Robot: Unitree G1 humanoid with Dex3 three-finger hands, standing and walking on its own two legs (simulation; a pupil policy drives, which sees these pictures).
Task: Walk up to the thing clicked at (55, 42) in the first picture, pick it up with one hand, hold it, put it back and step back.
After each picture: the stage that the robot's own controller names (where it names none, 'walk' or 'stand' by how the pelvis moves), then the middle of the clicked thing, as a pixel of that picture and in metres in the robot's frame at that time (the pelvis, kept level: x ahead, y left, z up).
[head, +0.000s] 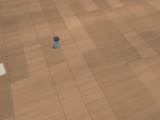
stand; (56, 42) +1.32 +0.28 -0.72
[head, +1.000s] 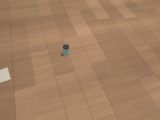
walk; (66, 50) +1.21 +0.13 -0.71
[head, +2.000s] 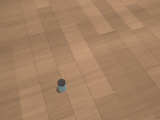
walk; (62, 85) +0.71 +0.16 -0.71
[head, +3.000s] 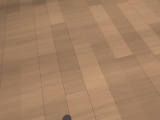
walk; out of the picture +0.42 +0.18 -0.70
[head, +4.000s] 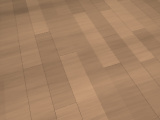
stand; out of the picture +0.32 +0.18 -0.72
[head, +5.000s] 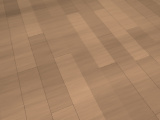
stand; out of the picture +0.29 +0.20 -0.72
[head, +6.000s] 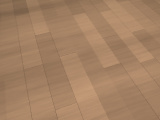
stand; out of the picture +0.33 +0.17 -0.73
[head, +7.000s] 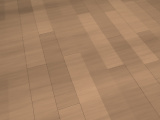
stand; out of the picture +0.32 +0.16 -0.73
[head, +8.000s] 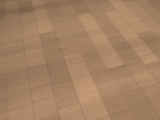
stand; out of the picture +0.32 +0.15 -0.73
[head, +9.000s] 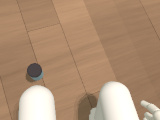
go down; (35, 72) +0.41 +0.18 -0.38
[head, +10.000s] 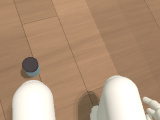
go down; (31, 67) +0.41 +0.19 -0.31
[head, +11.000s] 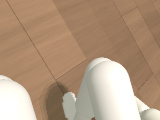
close in; out of the picture +0.40 +0.24 -0.22
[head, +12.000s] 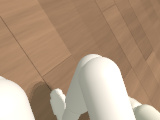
close; out of the picture +0.40 +0.24 -0.22
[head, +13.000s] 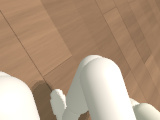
lift; out of the picture +0.38 +0.22 -0.23
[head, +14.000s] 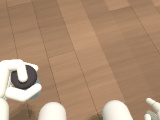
lift; (27, 83) +0.32 +0.18 -0.01
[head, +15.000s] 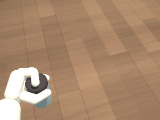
hold; (39, 91) +0.31 +0.16 +0.00
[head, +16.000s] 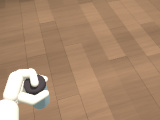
hold; (37, 92) +0.31 +0.17 +0.00
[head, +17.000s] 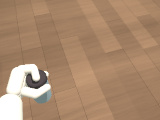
crouch; (39, 87) +0.34 +0.16 -0.02
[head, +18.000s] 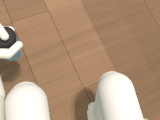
lower; (8, 45) +0.45 +0.20 -0.10
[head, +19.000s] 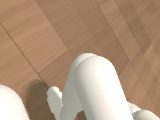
lower; out of the picture +0.43 +0.27 -0.23
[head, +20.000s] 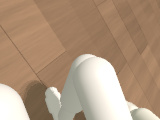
lower; out of the picture +0.43 +0.27 -0.23
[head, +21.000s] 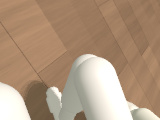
lower; out of the picture +0.43 +0.26 -0.23
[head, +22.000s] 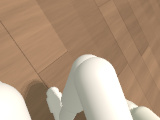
lower; out of the picture +0.42 +0.26 -0.23
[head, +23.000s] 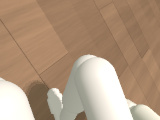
open; out of the picture +0.41 +0.24 -0.23
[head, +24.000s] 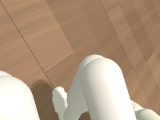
stand; out of the picture +0.41 +0.23 -0.23
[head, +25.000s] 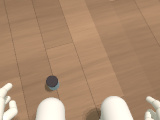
walk; (53, 83) +0.41 +0.15 -0.48
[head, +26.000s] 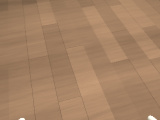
stand; out of the picture +0.36 +0.13 -0.66
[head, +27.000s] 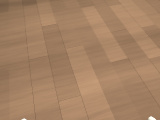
stand; out of the picture +0.37 +0.14 -0.67
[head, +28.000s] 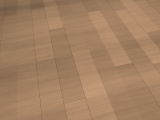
stand; out of the picture +0.37 +0.12 -0.72
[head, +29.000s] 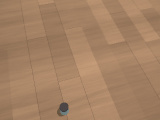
walk; (64, 108) +0.41 +0.10 -0.70
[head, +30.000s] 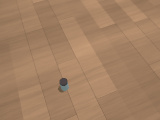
walk; (64, 84) +0.64 +0.18 -0.69
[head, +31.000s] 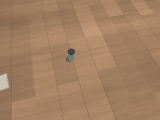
stand; (71, 55) +0.98 +0.11 -0.69
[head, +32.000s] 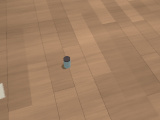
stand; (67, 62) +0.98 +0.15 -0.71
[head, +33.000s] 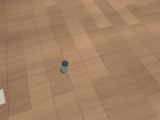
stand; (65, 66) +0.99 +0.17 -0.73
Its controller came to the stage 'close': yes
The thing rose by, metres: 0.72
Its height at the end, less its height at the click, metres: +0.00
